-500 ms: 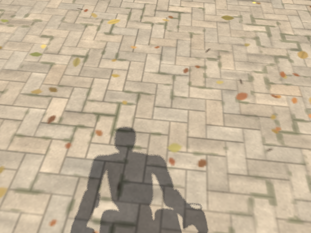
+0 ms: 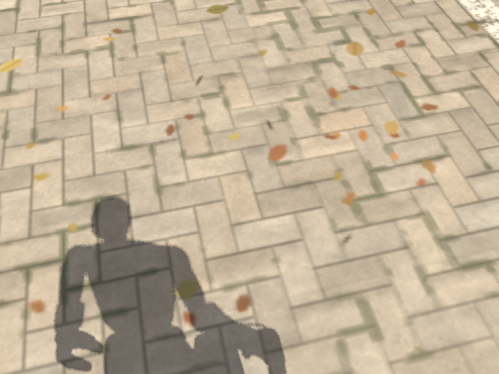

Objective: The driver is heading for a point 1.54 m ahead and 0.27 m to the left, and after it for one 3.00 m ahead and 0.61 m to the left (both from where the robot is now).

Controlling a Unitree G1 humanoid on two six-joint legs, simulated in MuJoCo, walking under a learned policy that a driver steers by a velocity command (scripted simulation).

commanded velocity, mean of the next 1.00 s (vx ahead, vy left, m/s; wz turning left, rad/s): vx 0.50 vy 0.00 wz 0.16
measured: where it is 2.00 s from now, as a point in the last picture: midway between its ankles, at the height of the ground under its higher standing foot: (187, 197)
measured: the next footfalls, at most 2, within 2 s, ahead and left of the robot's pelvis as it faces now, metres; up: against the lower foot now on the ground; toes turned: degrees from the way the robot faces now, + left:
left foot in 0.42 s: +0.42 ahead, +0.11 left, +0.00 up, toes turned -1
right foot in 0.94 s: +0.72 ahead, -0.04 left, +0.00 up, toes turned +16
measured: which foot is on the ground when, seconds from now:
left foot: up 0.00-0.40, down 0.42-0.94, up 0.96-1.00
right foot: down 0.00-0.44, up 0.46-0.92, down 0.94-1.00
